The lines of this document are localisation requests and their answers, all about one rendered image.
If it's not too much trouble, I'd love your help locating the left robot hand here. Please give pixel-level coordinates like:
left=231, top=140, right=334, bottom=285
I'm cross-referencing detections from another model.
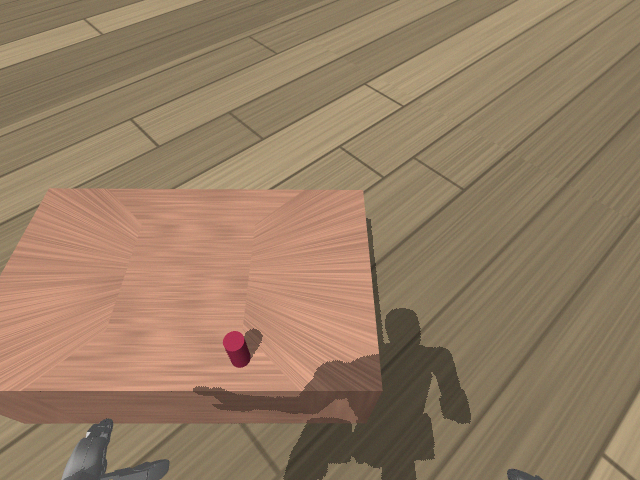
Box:
left=61, top=419, right=170, bottom=480

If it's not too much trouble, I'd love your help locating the can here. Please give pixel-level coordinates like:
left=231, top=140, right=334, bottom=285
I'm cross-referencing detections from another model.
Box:
left=223, top=331, right=251, bottom=368

